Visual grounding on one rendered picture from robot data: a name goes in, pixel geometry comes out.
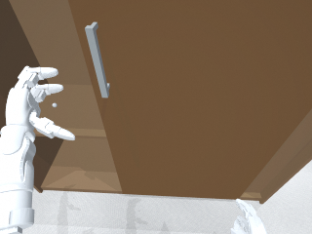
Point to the wardrobe door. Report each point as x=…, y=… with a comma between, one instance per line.
x=203, y=93
x=295, y=142

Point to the robot left hand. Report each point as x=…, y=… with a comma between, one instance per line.
x=22, y=101

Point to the robot right hand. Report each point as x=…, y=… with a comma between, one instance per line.
x=253, y=224

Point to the handle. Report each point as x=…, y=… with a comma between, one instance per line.
x=91, y=32

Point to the left robot forearm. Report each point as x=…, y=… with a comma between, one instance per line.
x=17, y=150

